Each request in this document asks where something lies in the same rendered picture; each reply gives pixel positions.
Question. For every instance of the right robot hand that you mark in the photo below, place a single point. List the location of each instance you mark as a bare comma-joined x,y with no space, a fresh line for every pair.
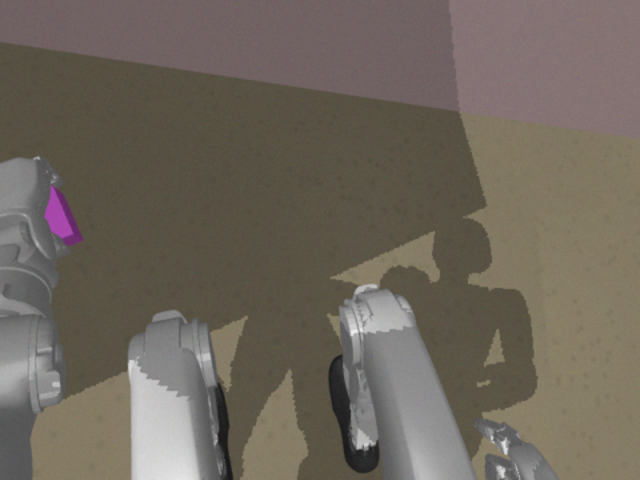
526,462

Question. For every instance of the left robot hand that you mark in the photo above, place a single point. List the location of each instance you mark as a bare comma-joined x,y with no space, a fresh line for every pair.
26,183

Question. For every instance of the left robot foot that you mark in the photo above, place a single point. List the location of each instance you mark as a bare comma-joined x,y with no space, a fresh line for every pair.
223,434

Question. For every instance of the left robot arm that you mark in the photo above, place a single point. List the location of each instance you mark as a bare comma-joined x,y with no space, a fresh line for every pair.
32,361

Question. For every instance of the small box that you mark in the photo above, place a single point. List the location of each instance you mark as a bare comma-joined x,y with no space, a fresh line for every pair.
60,218

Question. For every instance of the right robot foot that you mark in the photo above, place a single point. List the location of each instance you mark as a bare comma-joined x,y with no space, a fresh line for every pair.
359,460

